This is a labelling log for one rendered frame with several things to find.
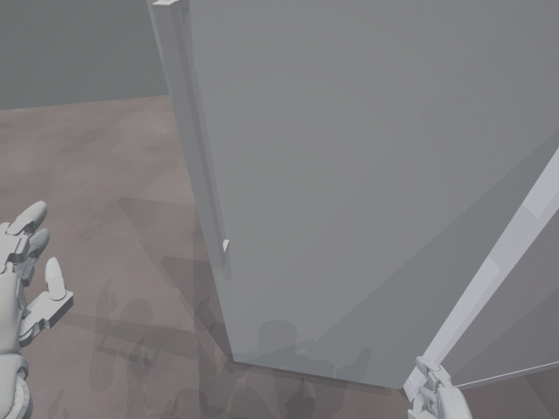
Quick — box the fridge door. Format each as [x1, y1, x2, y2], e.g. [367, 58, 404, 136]
[147, 0, 559, 389]

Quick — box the right robot hand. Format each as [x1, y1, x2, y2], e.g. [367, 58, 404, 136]
[408, 356, 473, 419]

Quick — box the left robot hand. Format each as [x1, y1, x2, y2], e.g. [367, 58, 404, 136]
[0, 201, 73, 356]

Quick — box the handle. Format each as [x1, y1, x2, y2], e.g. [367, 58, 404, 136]
[152, 0, 230, 269]

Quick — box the left robot forearm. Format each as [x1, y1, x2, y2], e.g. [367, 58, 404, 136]
[0, 354, 33, 419]

